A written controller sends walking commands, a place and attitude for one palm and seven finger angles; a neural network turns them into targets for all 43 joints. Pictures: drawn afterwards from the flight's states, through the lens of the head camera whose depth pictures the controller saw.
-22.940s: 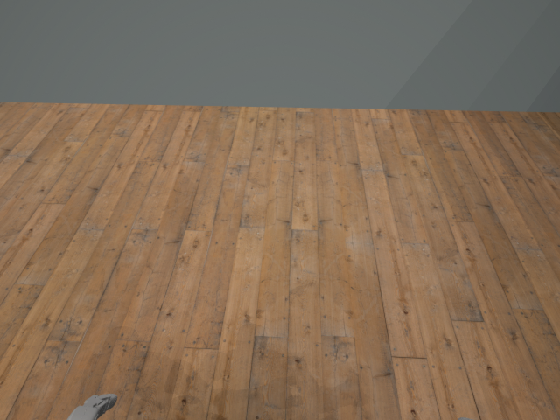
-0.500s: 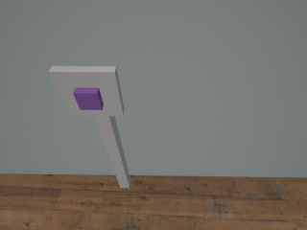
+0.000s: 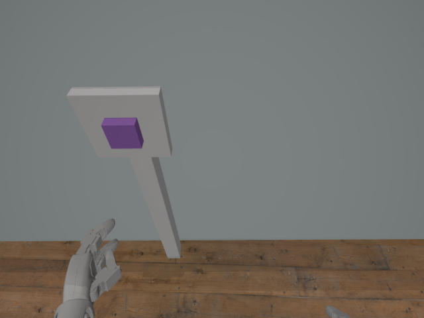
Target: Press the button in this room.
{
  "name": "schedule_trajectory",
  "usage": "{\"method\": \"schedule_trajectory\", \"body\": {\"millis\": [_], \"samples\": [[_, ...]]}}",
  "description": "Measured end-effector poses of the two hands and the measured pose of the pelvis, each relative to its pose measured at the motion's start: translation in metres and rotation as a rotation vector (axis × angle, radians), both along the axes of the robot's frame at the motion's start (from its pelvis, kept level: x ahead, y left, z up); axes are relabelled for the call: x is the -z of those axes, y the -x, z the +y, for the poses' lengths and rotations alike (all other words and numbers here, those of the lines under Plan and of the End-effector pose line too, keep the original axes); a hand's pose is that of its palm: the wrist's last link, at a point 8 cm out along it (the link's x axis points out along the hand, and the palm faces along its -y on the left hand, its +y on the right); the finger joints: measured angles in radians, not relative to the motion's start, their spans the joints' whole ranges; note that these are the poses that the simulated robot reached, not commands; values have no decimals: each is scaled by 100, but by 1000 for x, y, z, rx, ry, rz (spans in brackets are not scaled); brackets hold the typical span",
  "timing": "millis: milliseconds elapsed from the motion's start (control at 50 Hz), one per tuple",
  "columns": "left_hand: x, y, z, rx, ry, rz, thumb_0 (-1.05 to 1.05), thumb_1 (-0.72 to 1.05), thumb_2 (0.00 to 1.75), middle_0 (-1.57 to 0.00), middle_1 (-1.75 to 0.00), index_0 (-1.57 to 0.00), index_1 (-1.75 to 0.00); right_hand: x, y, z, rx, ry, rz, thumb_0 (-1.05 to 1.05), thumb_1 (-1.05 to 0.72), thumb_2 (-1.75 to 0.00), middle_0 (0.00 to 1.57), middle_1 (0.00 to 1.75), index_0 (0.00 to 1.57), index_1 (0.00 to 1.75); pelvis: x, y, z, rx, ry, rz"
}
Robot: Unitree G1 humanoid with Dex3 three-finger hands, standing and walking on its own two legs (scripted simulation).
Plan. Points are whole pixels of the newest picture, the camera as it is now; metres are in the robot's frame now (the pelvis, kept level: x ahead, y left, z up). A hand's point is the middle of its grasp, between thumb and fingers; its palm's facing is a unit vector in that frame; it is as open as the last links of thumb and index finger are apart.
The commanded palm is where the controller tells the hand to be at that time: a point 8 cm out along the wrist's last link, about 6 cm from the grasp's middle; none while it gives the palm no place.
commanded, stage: raise the hand and make a fist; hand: left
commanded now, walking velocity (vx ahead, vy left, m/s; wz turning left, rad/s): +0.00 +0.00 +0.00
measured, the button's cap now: (124, 132) +0.48 +0.22 +0.09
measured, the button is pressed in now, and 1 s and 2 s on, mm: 0 0 0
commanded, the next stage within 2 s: aim a knuckle at the button in 1.80 s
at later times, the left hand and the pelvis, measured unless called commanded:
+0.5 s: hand (130, 293) +0.17 +0.15 +0.00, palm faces -0.10 -0.99 -0.05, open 3.6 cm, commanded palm +0.13 +0.23 +0.01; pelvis -0.05 -0.04 -0.06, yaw +1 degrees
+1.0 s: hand (94, 272) +0.19 +0.20 +0.05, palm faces +0.08 -1.00 -0.05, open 3.1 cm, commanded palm +0.16 +0.25 +0.05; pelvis -0.02 +0.00 -0.03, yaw +1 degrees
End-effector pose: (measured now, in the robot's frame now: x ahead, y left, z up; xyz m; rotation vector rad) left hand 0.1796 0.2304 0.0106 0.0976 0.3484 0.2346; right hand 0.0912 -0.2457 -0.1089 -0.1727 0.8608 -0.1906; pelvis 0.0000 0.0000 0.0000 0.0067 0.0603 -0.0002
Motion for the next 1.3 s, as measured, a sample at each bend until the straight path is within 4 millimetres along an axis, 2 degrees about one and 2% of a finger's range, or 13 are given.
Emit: {"method": "schedule_trajectory", "body": {"millis": [80, 220, 300, 360, 420, 520, 580, 660, 740, 840, 1080, 1200, 1300], "samples": [[-15, -7, -18, 142, 61, -279, 0, 91, 90, -37, -49, -37, -48, -17, -45, -13, -34, 23, -186, 1, -91, -90, 20, 30, 20, 30, 17, 14, -10, 20, -5, 71], [54, 69, -17, 157, 116, -177, 0, 90, 90, -55, -68, -55, -68, -31, -96, -29, -165, 112, -362, 1, -91, -90, 20, 30, 20, 30, 53, 37, -28, -2, 6, 133], [47, 93, -1, 48, 44, -235, 1, 90, 90, -66, -80, -66, -80, -19, -104, -22, -216, 117, -377, 1, -91, -90, 20, 30, 20, 30, 67, 44, -34, -26, 31, 143], [18, 84, -2, 75, -4, -398, 2, 90, 90, -74, -89, -74, -89, -3, -96, -10, -234, 84, -353, 1, -91, -90, 20, 30, 20, 30, 71, 47, -37, -39, 48, 139], [1, 57, -13, 204, -5, -471, 2, 90, 90, -82, -98, -82, -98, 14, -77, 0, -219, 34, -303, 1, -91, -90, 20, 30, 20, 30, 72, 50, -37, -42, 58, 133], [13, 17, -22, 337, 84, -252, 1, 90, 90, -96, -113, -96, -112, 26, -35, 4, -105, -31, -190, 1, -90, -90, 20, 30, 21, 30, 60, 46, -34, -23, 42, 125], [12, 14, -14, 253, 112, -170, 1, 90, 90, -104, -122, -104, -121, 24, -14, -2, -32, -30, -138, 1, -90, -90, 21, 30, 21, 30, 50, 38, -30, -5, 30, 120], [-9, 24, 6, 127, 46, -238, 1, 90, 90, -115, -133, -114, -133, 19, 0, -12, -2, 6, -88, 1, -90, -90, 20, 30, 21, 30, 42, 29, -24, 4, 25, 117], [-22, 31, 14, 132, -10, -313, 1, 90, 90, -122, -142, -122, -141, 17, -4, -18, -43, 48, -76, 1, -90, -90, 20, 30, 20, 30, 42, 27, -17, -10, 34, 115], [-12, 26, 8, 222, 41, -280, 1, 90, 90, -127, -147, -127, -147, 7, -27, -15, -68, 74, -139, 1, -90, -90, 20, 30, 20, 30, 41, 28, -10, -13, 40, 116], [-51, 9, 27, 172, 18, -378, 1, 90, 90, -130, -150, -130, -150, -29, -81, 30, -154, 13, -316, 1, -90, -90, 20, 30, 20, 30, 29, 16, 1, -21, 49, 68], [-48, 5, 28, 205, 41, -291, 1, 90, 90, -130, -150, -130, -150, -32, -83, 41, -176, -7, -306, 1, -90, -90, 20, 30, 21, 30, 23, 15, 4, -20, 47, 49], [-65, 1, 37, 173, 12, -344, 1, 89, 90, -130, -150, -130, -150, -30, -73, 40, -181, -3, -270, 1, -90, -90, 20, 30, 21, 30, 19, 14, 4, -21, 46, 32]]}}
